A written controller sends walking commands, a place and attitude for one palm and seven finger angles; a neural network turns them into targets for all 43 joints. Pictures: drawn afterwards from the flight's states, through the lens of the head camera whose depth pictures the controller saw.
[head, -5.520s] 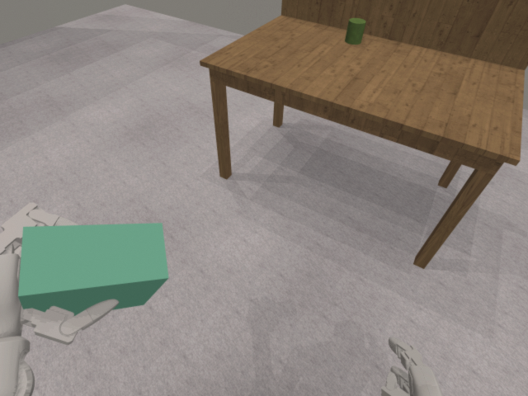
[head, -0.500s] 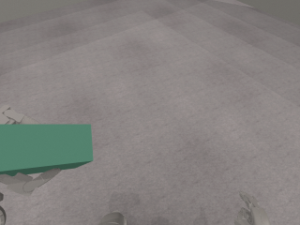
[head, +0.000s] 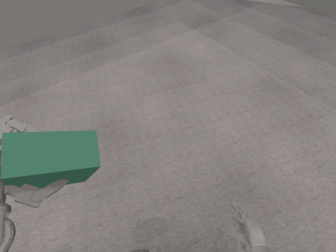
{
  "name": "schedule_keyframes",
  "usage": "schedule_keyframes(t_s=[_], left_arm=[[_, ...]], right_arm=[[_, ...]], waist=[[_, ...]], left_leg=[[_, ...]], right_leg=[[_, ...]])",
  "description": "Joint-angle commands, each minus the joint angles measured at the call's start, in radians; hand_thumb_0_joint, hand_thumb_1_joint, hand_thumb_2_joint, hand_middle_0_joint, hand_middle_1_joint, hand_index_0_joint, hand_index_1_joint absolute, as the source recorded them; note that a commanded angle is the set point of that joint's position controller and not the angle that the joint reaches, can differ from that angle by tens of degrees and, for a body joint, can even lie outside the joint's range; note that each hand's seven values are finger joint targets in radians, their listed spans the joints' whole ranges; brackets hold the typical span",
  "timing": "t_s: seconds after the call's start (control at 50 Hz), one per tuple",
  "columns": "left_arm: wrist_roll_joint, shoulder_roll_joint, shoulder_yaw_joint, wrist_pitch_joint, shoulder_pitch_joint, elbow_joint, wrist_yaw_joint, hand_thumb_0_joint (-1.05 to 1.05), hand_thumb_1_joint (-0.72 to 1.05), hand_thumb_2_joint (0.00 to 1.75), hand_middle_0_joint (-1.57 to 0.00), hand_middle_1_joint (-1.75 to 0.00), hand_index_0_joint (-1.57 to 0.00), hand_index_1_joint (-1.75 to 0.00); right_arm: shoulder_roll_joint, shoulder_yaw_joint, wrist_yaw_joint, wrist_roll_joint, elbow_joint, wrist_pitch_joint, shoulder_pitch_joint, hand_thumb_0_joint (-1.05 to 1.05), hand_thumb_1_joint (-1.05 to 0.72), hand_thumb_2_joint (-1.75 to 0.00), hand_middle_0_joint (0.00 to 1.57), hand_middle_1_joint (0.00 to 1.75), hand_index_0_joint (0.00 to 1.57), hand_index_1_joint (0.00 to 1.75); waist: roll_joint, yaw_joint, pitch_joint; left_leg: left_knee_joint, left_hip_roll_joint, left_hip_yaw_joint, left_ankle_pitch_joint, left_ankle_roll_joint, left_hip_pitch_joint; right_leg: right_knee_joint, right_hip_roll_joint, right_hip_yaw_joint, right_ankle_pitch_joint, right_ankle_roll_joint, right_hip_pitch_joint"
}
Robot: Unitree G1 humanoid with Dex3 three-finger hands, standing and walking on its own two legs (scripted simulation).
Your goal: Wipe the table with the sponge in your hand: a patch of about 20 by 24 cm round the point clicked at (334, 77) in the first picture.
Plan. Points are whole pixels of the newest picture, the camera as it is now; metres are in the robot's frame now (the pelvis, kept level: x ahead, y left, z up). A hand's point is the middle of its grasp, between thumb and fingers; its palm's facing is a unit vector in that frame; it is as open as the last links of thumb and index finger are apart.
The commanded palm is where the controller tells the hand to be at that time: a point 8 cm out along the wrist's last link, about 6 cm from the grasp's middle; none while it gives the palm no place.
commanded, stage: turn to face it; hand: left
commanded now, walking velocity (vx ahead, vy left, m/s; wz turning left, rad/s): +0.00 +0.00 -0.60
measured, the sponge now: (66, 160) +0.23 +0.22 +0.16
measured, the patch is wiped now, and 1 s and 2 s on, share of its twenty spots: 0.00 0.00 0.00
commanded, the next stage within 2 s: none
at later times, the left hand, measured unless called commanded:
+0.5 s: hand (92, 137) +0.27 +0.17 +0.18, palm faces +0.16 -0.88 -0.44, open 10.6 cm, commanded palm +0.23 +0.22 +0.19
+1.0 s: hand (159, 161) +0.23 +0.04 +0.19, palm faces -0.13 -0.86 -0.50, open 10.6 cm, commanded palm +0.21 +0.11 +0.19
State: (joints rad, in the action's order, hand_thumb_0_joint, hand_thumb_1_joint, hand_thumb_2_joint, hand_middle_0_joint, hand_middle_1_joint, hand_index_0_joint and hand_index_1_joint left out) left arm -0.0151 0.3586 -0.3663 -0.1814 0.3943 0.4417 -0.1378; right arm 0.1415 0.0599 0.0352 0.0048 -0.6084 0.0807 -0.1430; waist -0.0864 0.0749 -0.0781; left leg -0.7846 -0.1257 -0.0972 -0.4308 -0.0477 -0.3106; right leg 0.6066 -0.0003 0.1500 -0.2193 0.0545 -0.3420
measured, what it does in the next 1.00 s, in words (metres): steps on the spot, turning right: left foot, then right foot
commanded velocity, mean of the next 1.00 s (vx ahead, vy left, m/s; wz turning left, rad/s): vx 0.00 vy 0.00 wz -0.60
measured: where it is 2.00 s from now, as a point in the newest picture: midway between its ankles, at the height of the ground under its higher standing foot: outside the picture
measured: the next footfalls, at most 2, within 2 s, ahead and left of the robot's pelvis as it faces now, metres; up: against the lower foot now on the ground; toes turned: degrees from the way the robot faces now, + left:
left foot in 0.32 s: +0.06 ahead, +0.13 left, +0.00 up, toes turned -6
right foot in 0.62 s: -0.01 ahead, -0.14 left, +0.00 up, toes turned -29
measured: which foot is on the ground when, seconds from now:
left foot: up 0.00-0.30, down 0.32-0.64, up 0.66-1.00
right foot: down 0.00-0.34, up 0.36-0.60, down 0.62-1.00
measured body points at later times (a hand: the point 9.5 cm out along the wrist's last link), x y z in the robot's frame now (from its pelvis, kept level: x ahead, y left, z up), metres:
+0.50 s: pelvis -0.01 +0.00 +0.01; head +0.02 -0.01 +0.46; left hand +0.26 +0.22 +0.21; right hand +0.09 -0.26 -0.08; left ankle +0.02 +0.14 -0.72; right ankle -0.01 -0.10 -0.68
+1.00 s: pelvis -0.08 -0.04 +0.01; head -0.05 -0.07 +0.46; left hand +0.23 +0.09 +0.22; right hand -0.08 -0.35 -0.08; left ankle -0.01 +0.10 -0.68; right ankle -0.05 -0.12 -0.72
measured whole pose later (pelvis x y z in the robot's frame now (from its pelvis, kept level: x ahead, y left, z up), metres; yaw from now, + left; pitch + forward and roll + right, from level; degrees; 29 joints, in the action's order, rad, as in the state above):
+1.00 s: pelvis -0.08 -0.04 +0.01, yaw -34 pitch +2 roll +3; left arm -0.06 0.40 -0.40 -0.16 0.53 0.58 -0.15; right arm 0.28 -0.04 0.02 0.01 -0.54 -0.07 -0.14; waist 0.02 0.02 -0.07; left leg -0.81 -0.03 -0.04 -0.45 -0.08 -0.39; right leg 0.50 -0.08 -0.06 -0.12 0.10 -0.39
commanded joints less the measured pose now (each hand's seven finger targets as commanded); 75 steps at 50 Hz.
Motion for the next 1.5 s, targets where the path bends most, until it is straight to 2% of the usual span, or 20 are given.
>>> schedule_keyframes(t_s=[0.0, 0.06, 0.26, 0.34, 0.42, 0.54, 0.58, 0.62, 0.64, 0.68, 0.76, 1.02, 1.04, 1.1, 1.18, 1.3, 1.34, 1.36, 1.38, 1.48], left_arm=[[-0.020, 0.209, -0.106, -0.053, -0.091, 0.237, -0.022, 0.00, 0.10, 1.30, -1.20, -1.60, -1.20, -1.60], [-0.028, 0.226, -0.149, -0.079, -0.013, 0.350, -0.033, 0.00, 0.10, 1.30, -1.20, -1.60, -1.20, -1.60], [-0.040, 0.194, -0.156, -0.063, 0.108, 0.317, -0.037, 0.00, 0.10, 1.30, -1.20, -1.60, -1.20, -1.60], [-0.018, 0.203, -0.145, -0.079, 0.049, 0.313, -0.021, 0.00, 0.10, 1.30, -1.20, -1.60, -1.20, -1.60], [-0.006, 0.138, -0.046, -0.069, -0.007, 0.342, -0.004, 0.00, 0.10, 1.30, -1.20, -1.60, -1.20, -1.60], [-0.012, 0.190, -0.100, -0.058, -0.026, 0.326, -0.008, 0.00, 0.10, 1.30, -1.20, -1.60, -1.20, -1.60], [-0.012, 0.200, -0.119, -0.055, -0.008, 0.323, -0.008, 0.00, 0.10, 1.30, -1.20, -1.60, -1.20, -1.60], [-0.023, 0.273, -0.204, -0.060, 0.055, 0.279, -0.023, 0.00, 0.10, 1.30, -1.20, -1.60, -1.20, -1.60], [-0.049, 0.278, -0.219, -0.048, 0.100, 0.297, -0.025, 0.00, 0.10, 1.30, -1.20, -1.60, -1.20, -1.60], [-0.057, 0.259, -0.248, -0.049, 0.199, 0.334, -0.030, 0.00, 0.10, 1.30, -1.20, -1.60, -1.20, -1.60], [-0.060, 0.232, -0.236, -0.059, 0.190, 0.343, -0.035, 0.00, 0.10, 1.30, -1.20, -1.60, -1.20, -1.60], [-0.032, 0.197, -0.118, -0.037, 0.041, 0.348, -0.031, 0.00, 0.10, 1.30, -1.20, -1.60, -1.20, -1.60], [-0.031, 0.197, -0.114, -0.046, 0.018, 0.359, -0.026, 0.00, 0.10, 1.30, -1.20, -1.60, -1.20, -1.60], [-0.005, 0.234, -0.153, -0.073, -0.027, 0.375, -0.016, 0.00, 0.10, 1.30, -1.20, -1.60, -1.20, -1.60], [-0.006, 0.139, -0.056, -0.063, -0.048, 0.333, -0.003, 0.00, 0.10, 1.30, -1.20, -1.60, -1.20, -1.60], [-0.007, 0.164, -0.064, -0.043, -0.089, 0.282, -0.007, 0.00, 0.10, 1.30, -1.20, -1.60, -1.20, -1.60], [-0.003, 0.226, -0.119, -0.053, -0.085, 0.289, -0.014, 0.00, 0.10, 1.30, -1.20, -1.60, -1.20, -1.60], [-0.007, 0.268, -0.174, -0.052, -0.016, 0.256, -0.026, 0.00, 0.10, 1.30, -1.20, -1.60, -1.20, -1.60], [-0.043, 0.285, -0.207, -0.045, 0.040, 0.294, -0.026, 0.00, 0.10, 1.30, -1.20, -1.60, -1.20, -1.60], [-0.060, 0.253, -0.260, -0.070, 0.195, 0.371, -0.033, 0.00, 0.10, 1.30, -1.20, -1.60, -1.20, -1.60]], right_arm=[[0.134, -0.086, 0.004, 0.001, 0.148, 0.031, 0.066, 0.00, -0.90, -0.90, 0.20, 0.30, 0.20, 0.30], [0.126, -0.074, 0.005, -0.005, 0.152, 0.003, 0.097, 0.00, -0.90, -0.90, 0.20, 0.30, 0.20, 0.30], [0.172, -0.104, -0.004, 0.014, 0.210, -0.040, 0.025, 0.00, -0.90, -0.90, 0.20, 0.30, 0.20, 0.30], [0.184, -0.111, 0.010, 0.003, 0.237, -0.038, 0.041, 0.00, -0.90, -0.90, 0.20, 0.30, 0.20, 0.30], [0.202, -0.120, -0.018, 0.013, 0.223, -0.011, -0.004, 0.00, -0.90, -0.90, 0.20, 0.30, 0.20, 0.30], [0.202, -0.113, -0.031, 0.008, 0.223, 0.021, -0.024, 0.00, -0.90, -0.90, 0.20, 0.30, 0.20, 0.30], [0.192, -0.111, -0.040, 0.013, 0.224, 0.017, -0.032, 0.00, -0.90, -0.90, 0.20, 0.30, 0.20, 0.30], [0.144, -0.098, -0.036, 0.018, 0.247, 0.008, -0.003, 0.00, -0.90, -0.90, 0.20, 0.30, 0.20, 0.30], [0.155, -0.111, -0.032, 0.022, 0.242, -0.003, 0.022, 0.00, -0.90, -0.90, 0.20, 0.30, 0.20, 0.30], [0.118, -0.080, -0.039, 0.010, 0.223, -0.049, 0.054, 0.00, -0.90, -0.90, 0.20, 0.30, 0.20, 0.30], [0.128, -0.091, -0.028, 0.007, 0.194, -0.084, 0.093, 0.00, -0.90, -0.90, 0.20, 0.30, 0.20, 0.30], [0.185, -0.104, -0.020, 0.005, 0.225, -0.107, 0.032, 0.00, -0.90, -0.90, 0.20, 0.30, 0.20, 0.30], [0.188, -0.106, -0.017, 0.003, 0.227, -0.102, 0.019, 0.00, -0.90, -0.90, 0.20, 0.30, 0.20, 0.30], [0.179, -0.112, -0.003, 0.003, 0.249, -0.074, 0.045, 0.00, -0.90, -0.90, 0.20, 0.30, 0.20, 0.30], [0.185, -0.115, -0.023, 0.018, 0.231, -0.038, 0.018, 0.00, -0.90, -0.90, 0.20, 0.30, 0.20, 0.30], [0.207, -0.116, -0.031, 0.015, 0.225, 0.007, -0.031, 0.00, -0.90, -0.90, 0.20, 0.30, 0.20, 0.30], [0.175, -0.112, -0.035, 0.023, 0.225, 0.007, -0.038, 0.00, -0.90, -0.90, 0.20, 0.30, 0.20, 0.30], [0.152, -0.096, -0.032, 0.017, 0.249, 0.002, 0.009, 0.00, -0.90, -0.90, 0.20, 0.30, 0.20, 0.30], [0.162, -0.114, -0.028, 0.029, 0.249, -0.011, 0.043, 0.00, -0.90, -0.90, 0.20, 0.30, 0.20, 0.30], [0.127, -0.091, -0.037, 0.011, 0.208, -0.087, 0.090, 0.00, -0.90, -0.90, 0.20, 0.30, 0.20, 0.30]], waist=[[0.298, -0.061, 0.199], [0.158, -0.059, 0.249], [0.148, -0.059, 0.268], [-0.237, -0.047, 0.176], [-0.151, -0.059, 0.118], [-0.197, -0.066, 0.121], [-0.125, -0.059, 0.171], [0.337, -0.039, 0.238], [0.379, -0.039, 0.273], [0.204, -0.053, 0.308], [0.180, -0.066, 0.278], [0.164, -0.047, 0.227], [0.123, -0.054, 0.214], [-0.237, -0.036, 0.162], [-0.168, -0.049, 0.050], [-0.159, -0.064, 0.107], [0.117, -0.058, 0.180], [0.334, -0.035, 0.217], [0.377, -0.027, 0.262], [0.156, -0.059, 0.292]], left_leg=[[-0.427, 0.044, 0.113, -0.076, -0.028, -0.244], [-0.289, 0.048, 0.080, -0.033, -0.032, -0.171], [0.329, 0.055, 0.038, 0.162, -0.004, 0.139], [0.471, -0.347, 0.309, 0.539, 0.190, 0.185], [0.365, -0.260, 0.033, 0.767, 0.125, 0.196], [0.283, -0.245, -0.055, 0.667, 0.064, 0.162], [0.109, -0.213, -0.076, 0.584, 0.032, 0.101], [-0.303, 0.018, -0.071, -0.165, -0.046, -0.248], [-0.427, 0.020, 0.076, -0.201, -0.048, -0.264], [-0.503, 0.009, 0.129, -0.091, -0.056, -0.332], [-0.392, 0.023, 0.101, -0.004, -0.064, -0.258], [0.291, 0.086, 0.047, 0.015, 0.009, 0.140], [0.385, 0.052, 0.053, 0.034, 0.030, 0.225], [0.551, -0.356, 0.311, 0.195, 0.206, 0.163], [0.437, -0.274, 0.037, 0.438, 0.148, 0.082], [0.238, -0.221, -0.058, 0.518, 0.054, 0.103], [-0.089, -0.113, -0.104, 0.284, -0.004, -0.016], [-0.294, 0.029, -0.052, -0.180, -0.043, -0.261], [-0.420, 0.022, 0.094, -0.179, -0.041, -0.243], [-0.434, 0.021, 0.117, -0.004, -0.062, -0.264]], right_leg=[[-0.256, 0.345, -0.542, 0.412, 0.117, 0.256], [-0.207, 0.282, -0.374, 0.456, 0.108, 0.224], [-0.173, 0.186, -0.443, 0.189, 0.046, 0.087], [0.382, -0.013, -0.173, -0.302, -0.087, -0.197], [0.317, 0.027, -0.090, -0.193, -0.105, -0.164], [0.026, -0.012, 0.016, -0.124, -0.112, 0.044], [-0.123, 0.018, -0.014, 0.049, -0.088, 0.205], [-0.152, 0.293, -0.480, 0.809, 0.083, 0.409], [-0.173, 0.344, -0.553, 0.817, 0.090, 0.358], [-0.119, 0.307, -0.479, 0.707, 0.117, 0.436], [-0.181, 0.249, -0.388, 0.545, 0.094, 0.310], [-0.308, 0.173, -0.555, -0.080, 0.052, -0.008], [-0.263, 0.128, -0.529, -0.121, 0.017, -0.082], [0.430, -0.042, -0.196, -0.262, -0.091, -0.241], [0.454, 0.039, -0.116, -0.244, -0.119, -0.225], [-0.026, -0.027, 0.011, -0.087, -0.115, 0.097], [-0.171, 0.121, -0.171, 0.281, -0.037, 0.285], [-0.178, 0.302, -0.502, 0.644, 0.076, 0.375], [-0.206, 0.338, -0.590, 0.605, 0.080, 0.314], [-0.177, 0.247, -0.428, 0.461, 0.094, 0.323]])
